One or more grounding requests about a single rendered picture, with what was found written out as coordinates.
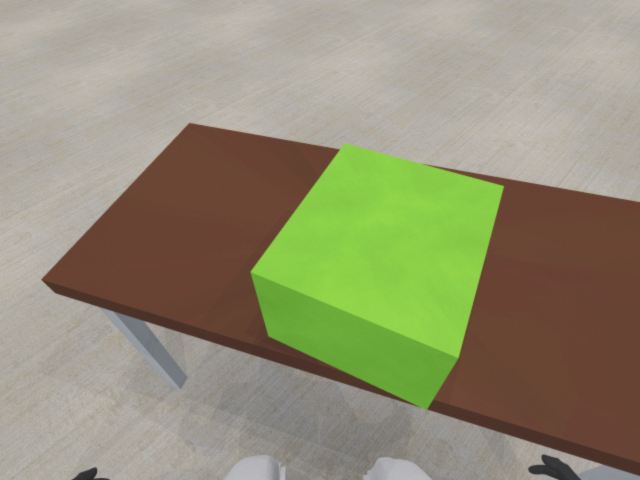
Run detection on right robot hand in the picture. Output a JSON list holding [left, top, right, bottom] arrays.
[[528, 454, 581, 480]]

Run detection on robot left thigh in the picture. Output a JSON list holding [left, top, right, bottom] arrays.
[[224, 455, 288, 480]]

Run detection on carton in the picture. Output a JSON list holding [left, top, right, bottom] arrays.
[[251, 143, 504, 410]]

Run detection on table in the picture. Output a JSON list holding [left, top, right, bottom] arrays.
[[41, 123, 640, 480]]

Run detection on robot right thigh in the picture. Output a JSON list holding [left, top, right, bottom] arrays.
[[363, 459, 432, 480]]

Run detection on robot thigh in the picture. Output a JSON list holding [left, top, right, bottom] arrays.
[[224, 455, 288, 480], [363, 459, 432, 480]]

